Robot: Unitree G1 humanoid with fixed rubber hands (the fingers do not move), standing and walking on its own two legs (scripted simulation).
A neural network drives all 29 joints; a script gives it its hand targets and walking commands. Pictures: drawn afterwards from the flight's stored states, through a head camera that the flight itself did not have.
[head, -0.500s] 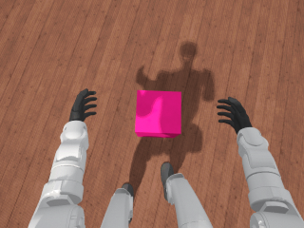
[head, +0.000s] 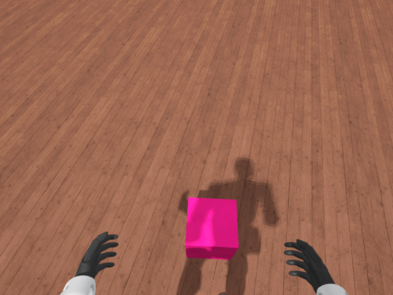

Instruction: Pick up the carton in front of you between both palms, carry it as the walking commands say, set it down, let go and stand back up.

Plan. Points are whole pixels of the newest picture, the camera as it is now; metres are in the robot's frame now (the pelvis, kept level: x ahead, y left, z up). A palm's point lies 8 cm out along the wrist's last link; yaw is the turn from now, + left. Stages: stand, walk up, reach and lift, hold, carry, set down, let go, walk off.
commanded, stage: let go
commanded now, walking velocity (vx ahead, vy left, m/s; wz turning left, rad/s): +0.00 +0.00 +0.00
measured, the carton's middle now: (210, 229) +0.43 -0.07 -0.65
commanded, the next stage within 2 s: stand in 0.50 s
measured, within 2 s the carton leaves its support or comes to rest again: neither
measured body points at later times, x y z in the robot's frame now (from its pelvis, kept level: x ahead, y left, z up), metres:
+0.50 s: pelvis +0.01 +0.01 +0.00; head +0.02 +0.00 +0.45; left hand +0.19 +0.24 -0.08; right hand +0.18 -0.24 -0.08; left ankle -0.06 +0.12 -0.74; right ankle +0.04 -0.12 -0.74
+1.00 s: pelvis +0.06 +0.00 -0.02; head +0.06 -0.01 +0.43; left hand +0.17 +0.24 -0.14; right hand +0.10 -0.27 -0.13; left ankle -0.06 +0.12 -0.74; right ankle +0.04 -0.12 -0.74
